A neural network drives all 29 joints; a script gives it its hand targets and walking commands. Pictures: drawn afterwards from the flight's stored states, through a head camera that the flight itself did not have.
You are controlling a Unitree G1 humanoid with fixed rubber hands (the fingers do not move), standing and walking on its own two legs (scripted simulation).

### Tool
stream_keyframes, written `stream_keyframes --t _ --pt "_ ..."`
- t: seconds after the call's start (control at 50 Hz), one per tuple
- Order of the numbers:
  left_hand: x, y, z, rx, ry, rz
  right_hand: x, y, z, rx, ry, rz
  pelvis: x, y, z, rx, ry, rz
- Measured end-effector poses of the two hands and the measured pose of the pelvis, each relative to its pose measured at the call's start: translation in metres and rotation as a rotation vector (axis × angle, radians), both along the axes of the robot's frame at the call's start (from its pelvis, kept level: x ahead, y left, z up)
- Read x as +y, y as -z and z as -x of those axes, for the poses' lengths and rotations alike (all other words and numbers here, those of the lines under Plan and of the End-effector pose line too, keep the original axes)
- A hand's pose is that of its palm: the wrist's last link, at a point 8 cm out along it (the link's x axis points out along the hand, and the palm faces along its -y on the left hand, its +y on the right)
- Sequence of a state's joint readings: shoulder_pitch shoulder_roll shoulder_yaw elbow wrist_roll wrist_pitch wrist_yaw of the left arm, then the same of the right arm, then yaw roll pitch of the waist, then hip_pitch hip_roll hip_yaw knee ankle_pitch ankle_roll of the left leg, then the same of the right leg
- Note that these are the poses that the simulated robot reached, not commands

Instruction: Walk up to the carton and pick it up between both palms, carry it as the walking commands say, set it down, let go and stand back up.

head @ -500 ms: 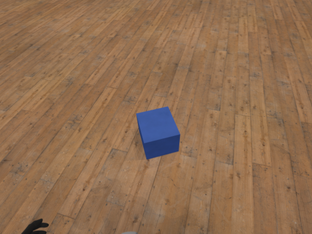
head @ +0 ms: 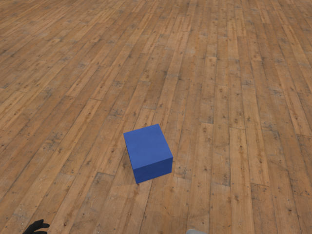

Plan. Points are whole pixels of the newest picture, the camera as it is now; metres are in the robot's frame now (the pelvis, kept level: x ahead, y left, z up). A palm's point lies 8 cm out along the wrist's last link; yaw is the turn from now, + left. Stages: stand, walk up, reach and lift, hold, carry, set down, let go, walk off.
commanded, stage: walk up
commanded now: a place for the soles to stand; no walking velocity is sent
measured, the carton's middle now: (147, 153) +0.70 +0.06 -0.64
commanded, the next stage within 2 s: none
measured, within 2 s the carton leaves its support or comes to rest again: neither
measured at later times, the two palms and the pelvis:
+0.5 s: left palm (33, 201) +0.24 +0.35 -0.08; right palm (280, 196) +0.23 -0.32 -0.06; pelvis +0.15 +0.02 +0.00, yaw +0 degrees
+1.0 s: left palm (46, 172) +0.32 +0.34 -0.07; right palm (257, 168) +0.32 -0.30 -0.08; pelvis +0.20 +0.02 +0.02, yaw +1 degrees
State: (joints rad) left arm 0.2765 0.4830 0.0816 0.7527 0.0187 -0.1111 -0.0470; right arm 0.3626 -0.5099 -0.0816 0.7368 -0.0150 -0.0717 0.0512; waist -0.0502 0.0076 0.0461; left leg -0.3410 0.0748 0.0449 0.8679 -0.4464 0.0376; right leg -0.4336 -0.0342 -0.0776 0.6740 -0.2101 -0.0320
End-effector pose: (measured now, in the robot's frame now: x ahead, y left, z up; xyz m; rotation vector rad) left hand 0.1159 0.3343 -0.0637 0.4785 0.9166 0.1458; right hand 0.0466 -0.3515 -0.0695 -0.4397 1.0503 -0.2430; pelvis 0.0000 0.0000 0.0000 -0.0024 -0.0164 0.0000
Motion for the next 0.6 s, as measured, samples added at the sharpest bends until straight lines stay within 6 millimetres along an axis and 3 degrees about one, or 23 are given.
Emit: stream_keyframes --t 0.16,0.22,0.28,0.34,0.46,0.54,0.6 --pt "0.025 -0.02 -0.002 0.034 -0.104 -0.048 0.03 0.003 -0.1 -0.028 -0.096 -0.07 0.007 -0.011 -0.051 0.001 -0.02 0.008" --pt "0.038 -0.016 -0.002 0.074 -0.127 -0.047 0.043 -0.003 -0.139 -0.057 -0.128 -0.071 0.015 -0.011 -0.071 0.0 -0.02 0.003" --pt "0.051 -0.002 -0.014 0.104 -0.131 -0.043 0.049 -0.005 -0.17 -0.101 -0.144 -0.034 0.028 -0.002 -0.092 -0.003 -0.016 -0.005" --pt "0.048 0.01 -0.04 0.12 -0.121 -0.024 0.047 -0.01 -0.182 -0.125 -0.111 -0.005 0.033 0.0 -0.11 -0.004 -0.007 -0.009" --pt "0.025 0.015 -0.106 0.104 -0.06 0.025 0.032 -0.016 -0.178 -0.06 -0.04 0.028 0.029 -0.006 -0.141 -0.002 0.002 -0.004" --pt "0.014 0.019 -0.139 0.078 -0.052 0.005 0.023 0.004 -0.185 -0.015 -0.017 0.015 0.019 0.004 -0.158 -0.005 0.0 -0.004" --pt "0.01 0.02 -0.157 0.058 -0.056 -0.006 0.028 0.021 -0.197 0.004 0.006 -0.014 0.016 0.009 -0.167 -0.006 -0.001 -0.002"
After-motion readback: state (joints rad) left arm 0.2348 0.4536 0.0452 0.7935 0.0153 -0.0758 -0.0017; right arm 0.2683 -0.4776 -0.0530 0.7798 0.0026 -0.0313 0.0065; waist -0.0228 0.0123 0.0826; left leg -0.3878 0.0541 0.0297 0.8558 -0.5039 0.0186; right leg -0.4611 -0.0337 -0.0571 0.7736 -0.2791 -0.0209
